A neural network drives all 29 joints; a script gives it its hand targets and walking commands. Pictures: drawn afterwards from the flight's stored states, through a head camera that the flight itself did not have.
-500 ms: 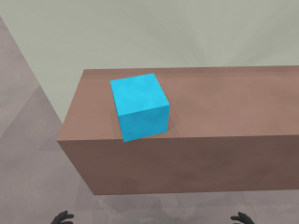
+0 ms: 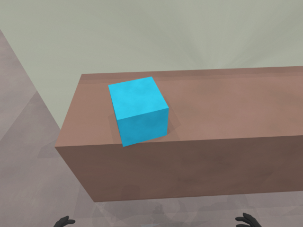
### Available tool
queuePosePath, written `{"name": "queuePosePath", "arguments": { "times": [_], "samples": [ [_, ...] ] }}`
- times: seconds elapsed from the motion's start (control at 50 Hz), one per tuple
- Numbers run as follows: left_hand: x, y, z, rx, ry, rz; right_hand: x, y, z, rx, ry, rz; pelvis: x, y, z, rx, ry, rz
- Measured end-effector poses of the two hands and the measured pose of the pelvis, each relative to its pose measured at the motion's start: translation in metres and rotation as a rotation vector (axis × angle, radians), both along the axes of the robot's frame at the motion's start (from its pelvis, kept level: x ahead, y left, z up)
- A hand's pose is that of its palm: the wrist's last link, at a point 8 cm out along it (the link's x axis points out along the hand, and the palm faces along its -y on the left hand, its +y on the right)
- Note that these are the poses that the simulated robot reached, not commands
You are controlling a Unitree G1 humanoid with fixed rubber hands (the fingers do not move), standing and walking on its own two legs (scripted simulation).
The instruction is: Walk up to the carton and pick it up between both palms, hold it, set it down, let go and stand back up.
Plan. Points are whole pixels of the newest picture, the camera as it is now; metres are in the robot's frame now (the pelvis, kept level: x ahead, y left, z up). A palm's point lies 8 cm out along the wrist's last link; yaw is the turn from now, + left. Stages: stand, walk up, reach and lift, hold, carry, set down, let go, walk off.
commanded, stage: walk up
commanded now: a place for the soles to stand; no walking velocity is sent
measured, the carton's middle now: (137, 110) +0.56 +0.07 -0.05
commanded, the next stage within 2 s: none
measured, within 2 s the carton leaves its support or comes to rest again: neither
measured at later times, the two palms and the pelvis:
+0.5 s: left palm (73, 191) +0.25 +0.25 -0.08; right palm out of the picture +0.09 -0.27 -0.12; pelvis +0.11 +0.01 -0.01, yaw +1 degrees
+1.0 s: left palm (50, 199) +0.24 +0.32 -0.11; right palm (227, 188) +0.26 -0.21 -0.09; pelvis +0.15 +0.05 -0.01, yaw +2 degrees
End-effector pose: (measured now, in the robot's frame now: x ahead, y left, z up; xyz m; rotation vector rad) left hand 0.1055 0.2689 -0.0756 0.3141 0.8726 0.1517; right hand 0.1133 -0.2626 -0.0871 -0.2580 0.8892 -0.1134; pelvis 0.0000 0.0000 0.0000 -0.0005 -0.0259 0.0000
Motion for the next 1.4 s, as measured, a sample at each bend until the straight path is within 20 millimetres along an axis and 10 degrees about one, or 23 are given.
{"name": "queuePosePath", "arguments": {
  "times": [0.2,0.42,0.54,0.76,0.98,1.2,1.4],
  "samples": [
    [-0.031,0.042,-0.016,0.033,0.180,0.071,-0.001,0.014,-0.005,-0.028,0.045,0.003,0.029,0.024,-0.003,0.008,-0.001,0.005],
    [0.107,0.000,-0.002,-0.054,0.009,-0.067,-0.051,0.002,-0.008,-0.050,0.329,-0.134,0.079,0.019,0.007,-0.012,-0.012,0.018],
    [0.152,-0.017,-0.010,-0.003,-0.057,-0.062,-0.006,-0.010,-0.043,-0.027,0.329,-0.103,0.116,0.006,-0.017,-0.014,-0.025,0.021],
    [0.076,0.035,0.008,0.086,0.154,0.137,0.130,0.022,-0.022,0.035,0.113,0.047,0.139,0.018,0.006,0.025,-0.040,0.028],
    [0.126,0.058,-0.030,-0.031,0.119,0.077,0.143,0.050,-0.007,-0.051,0.061,-0.007,0.151,0.050,-0.008,0.003,-0.018,0.034],
    [0.149,0.040,-0.018,-0.054,0.043,0.037,0.176,0.044,0.012,-0.047,-0.032,0.029,0.149,0.045,-0.001,-0.018,-0.001,0.040],
    [0.156,0.044,0.002,-0.026,0.001,0.013,0.163,0.048,0.003,0.002,-0.036,0.016,0.148,0.043,0.002,0.001,-0.006,0.014]
  ]
}}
